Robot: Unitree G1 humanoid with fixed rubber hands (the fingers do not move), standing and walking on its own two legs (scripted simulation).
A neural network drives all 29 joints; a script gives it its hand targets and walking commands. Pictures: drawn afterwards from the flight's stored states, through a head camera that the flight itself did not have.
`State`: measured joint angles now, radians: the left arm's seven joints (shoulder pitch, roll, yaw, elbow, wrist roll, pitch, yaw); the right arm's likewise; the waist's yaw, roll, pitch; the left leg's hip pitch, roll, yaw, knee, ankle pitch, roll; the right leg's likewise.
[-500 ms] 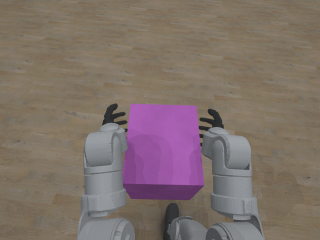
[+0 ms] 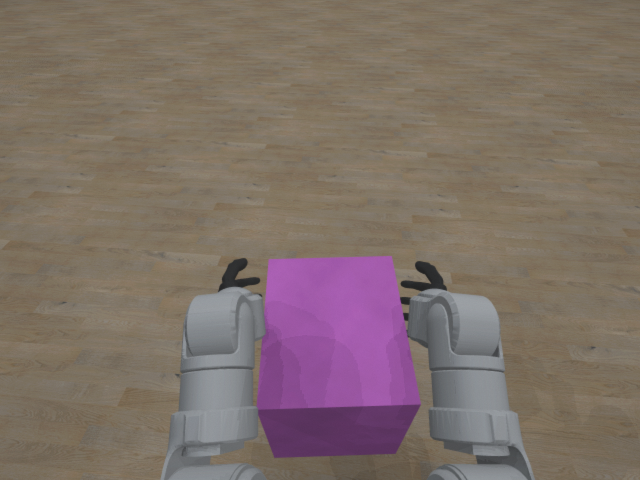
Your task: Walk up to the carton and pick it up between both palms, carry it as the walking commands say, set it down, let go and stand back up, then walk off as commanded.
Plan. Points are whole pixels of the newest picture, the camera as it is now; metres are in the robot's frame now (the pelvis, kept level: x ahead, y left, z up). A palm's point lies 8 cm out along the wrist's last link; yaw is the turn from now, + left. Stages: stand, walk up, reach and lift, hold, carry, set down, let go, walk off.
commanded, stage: carry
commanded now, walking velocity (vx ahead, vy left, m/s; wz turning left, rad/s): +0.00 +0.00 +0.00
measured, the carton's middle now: (332, 357) +0.30 -0.01 +0.00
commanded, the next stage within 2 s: none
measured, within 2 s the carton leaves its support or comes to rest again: neither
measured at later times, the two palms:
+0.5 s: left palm (209, 449) +0.15 +0.11 +0.10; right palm (469, 438) +0.15 -0.13 +0.09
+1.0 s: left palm out of the picture +0.12 +0.10 +0.09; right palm out of the picture +0.12 -0.14 +0.09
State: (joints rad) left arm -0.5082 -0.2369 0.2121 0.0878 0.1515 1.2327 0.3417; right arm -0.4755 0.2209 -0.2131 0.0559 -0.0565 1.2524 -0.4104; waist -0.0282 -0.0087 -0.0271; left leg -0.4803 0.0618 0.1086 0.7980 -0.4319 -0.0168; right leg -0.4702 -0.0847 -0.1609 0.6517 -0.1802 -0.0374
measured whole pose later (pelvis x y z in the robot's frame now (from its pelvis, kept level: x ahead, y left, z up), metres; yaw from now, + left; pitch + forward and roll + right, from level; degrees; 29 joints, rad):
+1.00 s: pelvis -0.19 -0.02 +0.01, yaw +1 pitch +0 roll +0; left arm -0.49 -0.23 0.22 0.14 0.18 1.10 0.29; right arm -0.47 0.22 -0.19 0.11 -0.08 1.14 -0.40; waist -0.01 0.00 -0.03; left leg -0.42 0.06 0.11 0.52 -0.11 0.02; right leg -0.37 0.00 -0.18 0.56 -0.20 -0.09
